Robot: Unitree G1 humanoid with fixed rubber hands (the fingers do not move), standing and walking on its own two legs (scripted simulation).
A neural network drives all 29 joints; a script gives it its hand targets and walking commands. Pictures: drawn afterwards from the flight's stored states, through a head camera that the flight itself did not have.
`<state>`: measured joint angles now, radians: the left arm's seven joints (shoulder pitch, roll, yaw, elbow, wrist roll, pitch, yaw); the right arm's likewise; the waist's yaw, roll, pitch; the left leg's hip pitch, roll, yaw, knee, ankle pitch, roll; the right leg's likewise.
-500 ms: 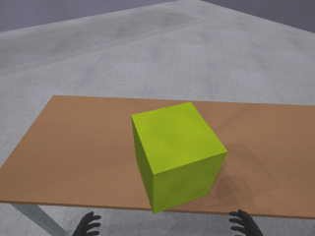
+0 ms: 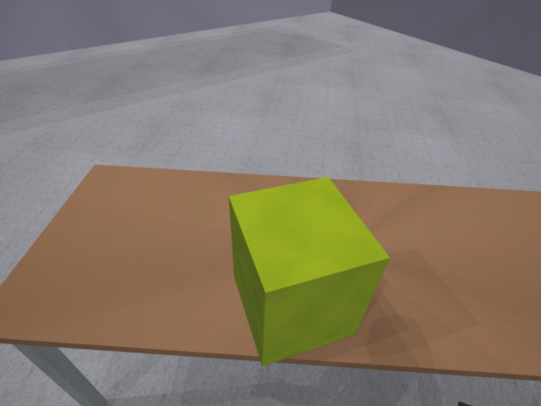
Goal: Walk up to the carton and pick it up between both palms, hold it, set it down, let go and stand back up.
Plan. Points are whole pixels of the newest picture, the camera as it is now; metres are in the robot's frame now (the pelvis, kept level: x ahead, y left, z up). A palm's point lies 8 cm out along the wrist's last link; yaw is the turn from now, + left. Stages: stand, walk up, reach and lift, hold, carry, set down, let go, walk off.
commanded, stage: stand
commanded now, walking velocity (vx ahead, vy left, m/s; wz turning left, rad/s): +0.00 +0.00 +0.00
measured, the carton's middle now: (295, 269) +0.40 -0.04 -0.03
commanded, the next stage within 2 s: none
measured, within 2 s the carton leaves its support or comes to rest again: neither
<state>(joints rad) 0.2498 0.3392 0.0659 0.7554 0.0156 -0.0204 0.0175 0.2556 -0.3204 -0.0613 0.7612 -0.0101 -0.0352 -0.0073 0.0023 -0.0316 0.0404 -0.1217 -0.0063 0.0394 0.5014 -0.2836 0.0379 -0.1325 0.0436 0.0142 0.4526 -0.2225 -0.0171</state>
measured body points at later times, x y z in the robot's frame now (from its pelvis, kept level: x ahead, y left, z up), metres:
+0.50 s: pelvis -0.03 +0.02 +0.00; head -0.06 +0.04 +0.45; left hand +0.04 +0.32 -0.13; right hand +0.06 -0.27 -0.10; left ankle +0.00 +0.09 -0.74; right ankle +0.02 -0.11 -0.74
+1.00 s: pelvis -0.03 +0.01 +0.00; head -0.04 +0.02 +0.45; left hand +0.05 +0.32 -0.12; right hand +0.05 -0.29 -0.11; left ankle +0.00 +0.09 -0.74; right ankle +0.02 -0.11 -0.74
